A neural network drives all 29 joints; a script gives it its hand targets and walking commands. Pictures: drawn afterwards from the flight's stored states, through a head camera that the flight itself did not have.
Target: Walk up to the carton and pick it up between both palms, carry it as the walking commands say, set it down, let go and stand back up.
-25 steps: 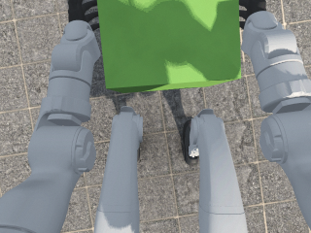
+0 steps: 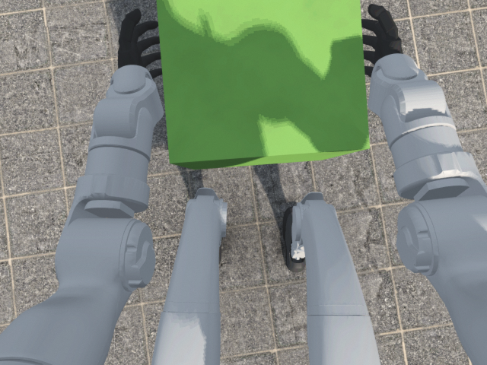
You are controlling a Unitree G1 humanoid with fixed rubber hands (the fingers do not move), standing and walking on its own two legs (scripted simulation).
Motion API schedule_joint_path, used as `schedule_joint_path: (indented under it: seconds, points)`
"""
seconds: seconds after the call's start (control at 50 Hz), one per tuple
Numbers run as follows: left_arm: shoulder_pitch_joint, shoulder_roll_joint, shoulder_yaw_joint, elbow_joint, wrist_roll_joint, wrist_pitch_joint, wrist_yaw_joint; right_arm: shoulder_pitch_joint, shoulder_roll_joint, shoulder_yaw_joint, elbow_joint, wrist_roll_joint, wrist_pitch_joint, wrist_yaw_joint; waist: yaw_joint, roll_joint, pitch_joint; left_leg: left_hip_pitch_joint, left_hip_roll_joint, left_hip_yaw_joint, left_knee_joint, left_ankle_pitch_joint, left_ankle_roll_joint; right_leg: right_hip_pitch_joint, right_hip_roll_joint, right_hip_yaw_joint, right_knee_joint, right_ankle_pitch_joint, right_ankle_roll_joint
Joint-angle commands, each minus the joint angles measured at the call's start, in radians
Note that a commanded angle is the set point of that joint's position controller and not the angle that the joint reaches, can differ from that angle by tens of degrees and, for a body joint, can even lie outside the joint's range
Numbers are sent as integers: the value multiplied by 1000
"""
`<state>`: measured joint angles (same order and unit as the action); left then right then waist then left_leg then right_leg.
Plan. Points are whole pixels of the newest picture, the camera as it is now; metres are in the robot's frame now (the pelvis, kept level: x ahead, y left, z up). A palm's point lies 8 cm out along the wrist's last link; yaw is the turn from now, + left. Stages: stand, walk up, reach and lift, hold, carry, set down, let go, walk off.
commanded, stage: reach and lift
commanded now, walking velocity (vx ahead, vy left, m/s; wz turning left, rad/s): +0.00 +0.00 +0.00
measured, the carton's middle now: (256, 74) +0.53 +0.02 -0.14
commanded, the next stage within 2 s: none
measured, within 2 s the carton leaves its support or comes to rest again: neither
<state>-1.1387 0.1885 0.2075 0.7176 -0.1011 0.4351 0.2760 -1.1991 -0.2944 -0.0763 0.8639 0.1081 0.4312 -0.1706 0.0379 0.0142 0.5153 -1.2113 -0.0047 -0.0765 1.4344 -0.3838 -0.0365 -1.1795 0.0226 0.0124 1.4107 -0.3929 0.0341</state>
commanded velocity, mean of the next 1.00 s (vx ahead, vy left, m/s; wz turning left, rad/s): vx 0.00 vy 0.00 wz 0.00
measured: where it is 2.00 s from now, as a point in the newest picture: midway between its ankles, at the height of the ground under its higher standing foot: (253, 249)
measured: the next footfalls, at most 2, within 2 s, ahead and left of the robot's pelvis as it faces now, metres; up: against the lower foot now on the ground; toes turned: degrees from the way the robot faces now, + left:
none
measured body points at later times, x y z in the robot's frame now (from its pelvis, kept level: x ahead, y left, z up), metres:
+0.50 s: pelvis +0.02 +0.00 +0.06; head +0.22 +0.01 +0.46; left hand +0.48 +0.19 +0.03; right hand +0.50 -0.16 +0.03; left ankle +0.16 +0.13 -0.57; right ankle +0.16 -0.14 -0.57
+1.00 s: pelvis +0.12 +0.00 +0.14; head +0.17 +0.01 +0.59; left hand +0.47 +0.19 +0.11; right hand +0.49 -0.16 +0.12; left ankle +0.16 +0.13 -0.57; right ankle +0.16 -0.14 -0.57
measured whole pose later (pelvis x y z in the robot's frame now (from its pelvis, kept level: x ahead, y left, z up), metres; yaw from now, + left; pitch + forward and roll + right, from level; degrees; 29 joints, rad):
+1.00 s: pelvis +0.12 +0.00 +0.14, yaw +1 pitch +15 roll -2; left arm -0.53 -0.06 0.32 0.76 0.18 0.41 0.21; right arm -0.58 -0.01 -0.36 0.82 -0.21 0.43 -0.06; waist 0.04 0.02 -0.17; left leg -0.73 0.02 -0.08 0.76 -0.29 -0.02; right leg -0.68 0.02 0.01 0.70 -0.28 0.02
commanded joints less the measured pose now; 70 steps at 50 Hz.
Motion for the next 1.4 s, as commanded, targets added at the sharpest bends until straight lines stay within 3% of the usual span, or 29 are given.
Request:
schedule_joint_path:
  seconds: [0.0,0.08,0.12,0.16,0.2,0.22,0.24,0.28,0.3,0.34,0.4,0.44,0.46,0.52,0.56,0.6,0.66,0.72,0.74,0.78,0.86,0.94,1.02,1.22,1.24,1.3,1.32,1.36,1.38]
  points:
    - [-731,-1288,-528,-381,-113,-60,-512,-792,1307,337,-604,145,-118,445,-30,21,-2647,732,-136,64,-193,212,10,518,133,-45,-181,157,-39]
    - [-682,-1322,-547,-347,-108,-47,-516,-674,1291,271,-464,106,-107,460,-77,74,-2500,729,-124,62,-244,158,2,470,125,-41,-249,92,-49]
    - [-718,-1316,-559,-407,-129,-54,-518,-772,1297,330,-602,153,-116,459,-49,66,-2601,802,-127,55,-273,168,12,576,127,-32,-264,113,-45]
    - [-649,-1276,-533,-361,-102,-43,-523,-701,1312,334,-548,128,-97,456,-40,-5,-2581,791,-126,60,-280,211,12,580,126,-37,-278,138,-32]
    - [-633,-1335,-547,-345,-111,-35,-530,-688,1291,303,-575,106,-107,462,-91,22,-2538,829,-125,35,-311,178,15,584,119,-33,-304,131,-39]
    - [-683,-1290,-508,-322,-96,-51,-535,-653,1303,251,-441,69,-101,462,-97,28,-2380,709,-123,44,-313,84,9,506,114,-28,-323,36,-45]
    - [-769,-1261,-542,-437,-120,-60,-535,-706,1326,292,-522,99,-101,462,-86,18,-2476,780,-126,42,-330,118,20,605,111,-20,-334,82,-37]
    - [-717,-1243,-522,-397,-103,-49,-533,-731,1324,318,-557,118,-100,467,-37,3,-2478,804,-125,47,-357,132,27,646,108,-14,-355,81,-31]
    - [-688,-1287,-548,-358,-118,-45,-536,-681,1311,312,-536,109,-100,464,-73,16,-2440,813,-123,32,-370,116,25,625,110,-21,-361,82,-35]
    - [-634,-1296,-482,-302,-68,-53,-548,-658,1316,267,-453,74,-100,472,-33,17,-2341,748,-121,55,-389,63,25,584,101,-11,-386,9,-42]
    - [-568,-1325,-476,-284,-62,-45,-551,-605,1329,253,-481,60,-103,480,-74,11,-2322,832,-123,31,-417,127,21,637,109,-20,-419,93,-41]
    - [-522,-1320,-433,-178,-14,-46,-571,-524,1348,185,-345,8,-95,491,-52,21,-2152,730,-113,41,-443,79,27,589,98,-11,-454,44,-47]
    - [-514,-1354,-437,-202,-33,-51,-575,-581,1326,233,-460,32,-111,492,-58,-1,-2187,761,-118,45,-447,126,31,639,101,-7,-468,87,-45]
    - [-452,-1314,-375,-170,26,-51,-579,-510,1372,197,-355,7,-91,509,-27,-22,-1965,736,-108,44,-494,111,42,625,96,-4,-511,79,-33]
    - [-439,-1342,-325,-106,57,-55,-585,-485,1322,99,-283,-43,-99,525,-57,6,-1767,680,-101,36,-522,43,32,542,93,-8,-530,30,-51]
    - [-284,-1351,-197,43,139,-46,-589,-358,1343,1,-163,-115,-87,528,-25,15,-1471,579,-90,66,-559,-15,37,503,89,7,-584,-30,-61]
    - [-206,-1354,-136,76,181,-46,-603,-280,1329,-88,-126,-186,-87,536,-57,-3,-1342,625,-81,49,-612,31,34,501,89,-13,-612,26,-65]
    - [-113,-1293,-74,125,237,-31,-608,-183,1336,-117,-30,-207,-61,556,-12,-14,-1248,676,-76,59,-659,24,43,502,92,-9,-670,-20,-59]
    - [-116,-1292,-87,102,237,-39,-614,-175,1296,-165,-26,-229,-69,561,-37,10,-1214,687,-73,39,-678,20,36,471,95,-15,-677,-27,-65]
    - [-97,-1305,-131,49,202,-38,-608,-84,1315,-139,-12,-222,-63,560,-58,-1,-1246,771,-68,42,-698,153,25,530,93,-18,-709,87,-63]
    - [98,-1328,-145,93,203,-44,-617,-42,1279,-53,-153,-187,-81,552,-10,-10,-1276,817,-79,47,-731,355,22,674,93,4,-749,273,-56]
    - [6,-1308,-364,-189,98,-90,-610,44,1362,143,-285,-93,-86,546,-32,-3,-1464,995,-79,35,-762,612,22,826,102,8,-764,555,-35]
    - [124,-1340,-418,-232,58,-77,-603,59,1348,274,-410,-70,-75,524,-27,-29,-1545,1057,-95,35,-796,741,16,935,99,19,-806,711,-21]
    - [149,-1298,-331,-221,130,17,-623,139,1361,193,-336,-106,25,546,-23,-17,-1162,1082,-85,30,-986,464,25,993,71,29,-986,435,-17]
    - [243,-1272,-253,-95,161,41,-631,201,1359,159,-268,-133,48,542,-12,-51,-1070,1085,-84,32,-987,429,36,939,59,30,-1004,390,-11]
    - [170,-1281,-318,-176,135,50,-642,172,1345,161,-313,-115,48,551,-39,-31,-1074,1123,-83,33,-1022,434,34,991,62,27,-1030,397,-18]
    - [148,-1269,-292,-163,150,59,-649,116,1351,188,-345,-97,46,547,-3,-35,-1074,1133,-95,60,-1009,403,31,1020,45,32,-1043,376,-16]
    - [111,-1258,-289,-165,145,69,-656,121,1342,140,-296,-126,66,552,-33,-66,-988,1133,-89,57,-1037,329,31,980,49,20,-1069,287,-17]
    - [142,-1232,-246,-109,168,81,-651,116,1343,118,-253,-119,75,553,-10,-53,-938,1146,-86,54,-1034,292,36,929,47,26,-1077,224,-19]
